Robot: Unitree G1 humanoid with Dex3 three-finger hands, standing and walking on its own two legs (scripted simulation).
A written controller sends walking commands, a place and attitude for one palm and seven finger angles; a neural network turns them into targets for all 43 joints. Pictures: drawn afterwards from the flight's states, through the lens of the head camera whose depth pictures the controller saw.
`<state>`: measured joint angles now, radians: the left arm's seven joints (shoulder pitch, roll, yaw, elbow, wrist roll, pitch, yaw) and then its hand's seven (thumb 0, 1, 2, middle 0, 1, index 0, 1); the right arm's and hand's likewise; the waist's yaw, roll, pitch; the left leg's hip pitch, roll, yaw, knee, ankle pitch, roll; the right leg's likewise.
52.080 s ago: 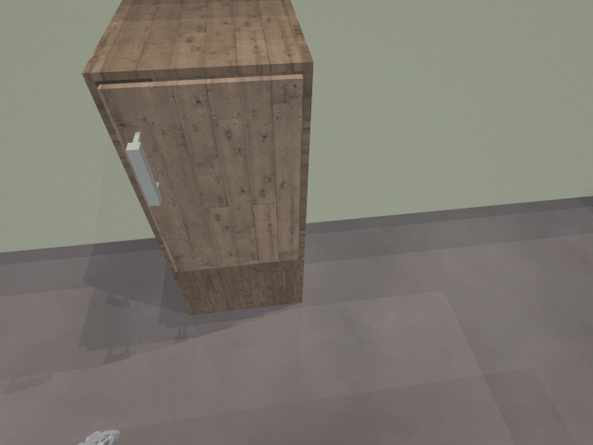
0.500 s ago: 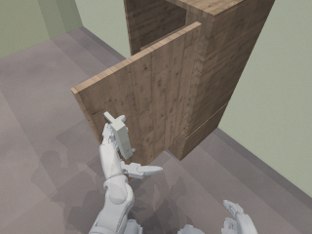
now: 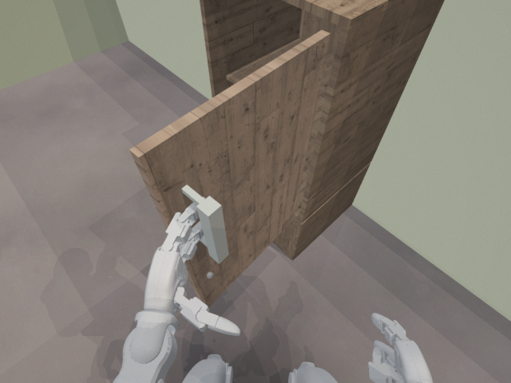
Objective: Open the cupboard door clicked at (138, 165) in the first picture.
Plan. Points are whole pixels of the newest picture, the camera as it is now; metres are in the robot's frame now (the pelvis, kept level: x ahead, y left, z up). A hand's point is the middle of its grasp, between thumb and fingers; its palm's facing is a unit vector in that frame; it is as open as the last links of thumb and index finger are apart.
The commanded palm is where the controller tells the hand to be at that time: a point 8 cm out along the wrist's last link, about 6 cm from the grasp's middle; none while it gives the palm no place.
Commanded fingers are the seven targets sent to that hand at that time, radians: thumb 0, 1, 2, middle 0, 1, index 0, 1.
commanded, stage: slide the hand sideways off the handle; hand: left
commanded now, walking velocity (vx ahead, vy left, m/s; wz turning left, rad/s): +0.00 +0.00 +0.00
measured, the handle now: (205, 225) +0.35 +0.10 +0.05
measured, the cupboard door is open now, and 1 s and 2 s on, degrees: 95 93 93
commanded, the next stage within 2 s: draw the hand back to the body in 0.68 s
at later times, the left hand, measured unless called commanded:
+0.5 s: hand (168, 302) +0.23 +0.13 +0.04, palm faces +0.02 -1.00 -0.04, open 16.2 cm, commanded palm +0.20 +0.20 +0.05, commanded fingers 0.00 -0.50 0.30 -0.15 -0.30 -0.15 -0.30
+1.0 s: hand (133, 303) +0.21 +0.16 +0.09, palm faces +0.00 -1.00 -0.07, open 16.3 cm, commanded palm +0.18 +0.22 +0.09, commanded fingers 0.00 -0.50 0.30 -0.15 -0.30 -0.15 -0.30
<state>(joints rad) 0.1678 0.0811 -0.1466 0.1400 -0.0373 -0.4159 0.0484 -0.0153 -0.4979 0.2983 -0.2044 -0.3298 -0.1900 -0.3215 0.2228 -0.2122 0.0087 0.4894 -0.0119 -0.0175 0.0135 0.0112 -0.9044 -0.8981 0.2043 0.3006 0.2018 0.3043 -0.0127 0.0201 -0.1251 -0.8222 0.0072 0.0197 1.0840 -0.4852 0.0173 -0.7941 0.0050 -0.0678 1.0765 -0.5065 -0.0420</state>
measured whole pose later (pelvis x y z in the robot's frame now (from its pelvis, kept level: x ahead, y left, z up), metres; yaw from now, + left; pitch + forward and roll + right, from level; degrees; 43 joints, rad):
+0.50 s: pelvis +0.02 -0.01 -0.01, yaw +1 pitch +15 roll -1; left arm 0.47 0.16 0.00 -0.10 -0.16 -0.40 -0.11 -0.02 -0.50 0.30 -0.17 -0.31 -0.18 -0.32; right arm 0.23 -0.22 0.01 0.45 0.00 -0.05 -0.03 0.01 -0.90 -0.90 0.21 0.30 0.20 0.30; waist 0.01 0.03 -0.15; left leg -0.86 0.01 -0.01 1.13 -0.53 0.00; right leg -0.82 0.01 -0.10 1.11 -0.55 -0.06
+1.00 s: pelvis +0.02 +0.00 +0.00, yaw +1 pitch +13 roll -2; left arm 0.54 0.22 0.08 -0.26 -0.24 -0.32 -0.18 -0.02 -0.50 0.30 -0.15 -0.30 -0.15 -0.30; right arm 0.26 -0.21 0.01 0.45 0.03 -0.07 -0.07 0.01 -0.90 -0.90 0.21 0.30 0.20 0.30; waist 0.00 0.06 -0.16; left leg -0.81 0.02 -0.02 1.11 -0.52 0.01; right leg -0.75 0.02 -0.10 1.06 -0.53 -0.05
